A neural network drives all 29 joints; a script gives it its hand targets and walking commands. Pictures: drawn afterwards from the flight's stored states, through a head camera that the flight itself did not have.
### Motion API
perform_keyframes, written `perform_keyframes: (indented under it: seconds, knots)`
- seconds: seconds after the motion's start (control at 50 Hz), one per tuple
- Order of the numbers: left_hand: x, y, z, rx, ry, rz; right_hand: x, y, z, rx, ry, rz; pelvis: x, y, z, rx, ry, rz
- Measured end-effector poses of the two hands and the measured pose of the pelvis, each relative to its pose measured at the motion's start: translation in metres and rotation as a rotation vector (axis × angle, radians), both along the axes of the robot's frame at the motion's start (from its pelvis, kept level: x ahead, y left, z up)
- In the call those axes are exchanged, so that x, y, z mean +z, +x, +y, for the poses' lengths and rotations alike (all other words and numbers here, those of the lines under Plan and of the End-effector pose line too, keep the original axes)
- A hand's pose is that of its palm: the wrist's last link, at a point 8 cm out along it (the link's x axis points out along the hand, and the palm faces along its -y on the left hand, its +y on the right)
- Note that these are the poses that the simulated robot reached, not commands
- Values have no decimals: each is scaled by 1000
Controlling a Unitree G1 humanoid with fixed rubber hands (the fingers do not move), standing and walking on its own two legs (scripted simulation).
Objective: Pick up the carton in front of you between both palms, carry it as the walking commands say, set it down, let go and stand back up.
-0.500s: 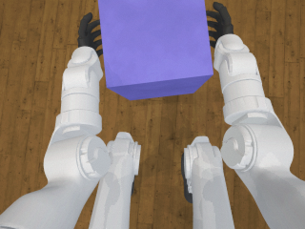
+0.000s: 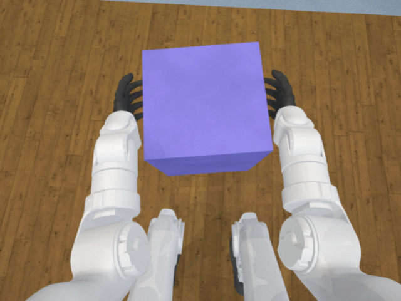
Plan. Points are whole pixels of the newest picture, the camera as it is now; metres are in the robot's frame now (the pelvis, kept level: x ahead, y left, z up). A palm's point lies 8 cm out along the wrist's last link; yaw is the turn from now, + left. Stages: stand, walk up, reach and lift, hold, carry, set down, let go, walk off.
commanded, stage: reach and lift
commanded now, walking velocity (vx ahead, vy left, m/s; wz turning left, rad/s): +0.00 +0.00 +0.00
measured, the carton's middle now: (204, 121) +0.48 +0.02 -0.12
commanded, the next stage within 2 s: hold in 1.96 s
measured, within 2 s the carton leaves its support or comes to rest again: neither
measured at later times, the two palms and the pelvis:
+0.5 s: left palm (87, 106) +0.40 +0.16 +0.11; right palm (331, 108) +0.41 -0.14 +0.11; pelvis +0.04 +0.00 +0.13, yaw +0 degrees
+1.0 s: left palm out of the picture +0.36 +0.16 +0.24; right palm out of the picture +0.36 -0.14 +0.24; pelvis +0.07 +0.01 +0.22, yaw +1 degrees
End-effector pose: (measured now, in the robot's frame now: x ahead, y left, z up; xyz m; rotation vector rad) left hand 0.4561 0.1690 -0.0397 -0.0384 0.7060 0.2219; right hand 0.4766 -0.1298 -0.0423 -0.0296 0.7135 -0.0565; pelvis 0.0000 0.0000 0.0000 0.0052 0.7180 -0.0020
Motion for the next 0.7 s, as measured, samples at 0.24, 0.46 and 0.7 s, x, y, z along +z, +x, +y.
perform_keyframes:
  seconds: [0.24,0.46,0.7]
  knots:
    - [75,-30,-1,11,-6,-14,73,-31,-1,-9,20,-11,66,21,-2,1,4,-120]
    - [142,-50,-5,-12,-15,-13,140,-60,-5,-41,19,-11,122,36,-2,9,-2,-279]
    - [213,-69,-9,-43,-10,-16,212,-85,-10,-61,11,-15,179,59,2,3,-2,-482]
